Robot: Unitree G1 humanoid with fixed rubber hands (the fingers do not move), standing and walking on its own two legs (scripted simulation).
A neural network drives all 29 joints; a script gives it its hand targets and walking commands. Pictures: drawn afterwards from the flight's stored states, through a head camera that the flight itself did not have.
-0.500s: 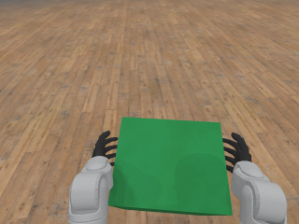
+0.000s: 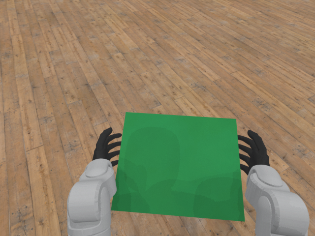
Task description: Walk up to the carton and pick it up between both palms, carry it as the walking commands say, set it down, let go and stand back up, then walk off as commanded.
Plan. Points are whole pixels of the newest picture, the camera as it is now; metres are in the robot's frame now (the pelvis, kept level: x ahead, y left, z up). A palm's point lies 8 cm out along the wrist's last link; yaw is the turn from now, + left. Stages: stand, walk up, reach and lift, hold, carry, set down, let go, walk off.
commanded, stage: carry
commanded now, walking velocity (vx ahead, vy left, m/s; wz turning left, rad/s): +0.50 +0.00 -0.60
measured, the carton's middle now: (174, 169) +0.31 -0.01 -0.01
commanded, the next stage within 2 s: none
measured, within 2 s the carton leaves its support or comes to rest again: neither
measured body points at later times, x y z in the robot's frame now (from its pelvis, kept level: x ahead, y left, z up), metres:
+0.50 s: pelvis +0.37 +0.03 -0.01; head +0.40 +0.05 +0.44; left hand +0.68 +0.11 +0.07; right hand +0.59 -0.20 +0.08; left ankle +0.47 +0.15 -0.74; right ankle +0.19 -0.03 -0.67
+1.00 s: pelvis +0.65 -0.13 +0.00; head +0.65 -0.13 +0.45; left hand +0.95 -0.11 +0.07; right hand +0.81 -0.40 +0.07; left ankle +0.64 +0.05 -0.64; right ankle +0.63 -0.15 -0.74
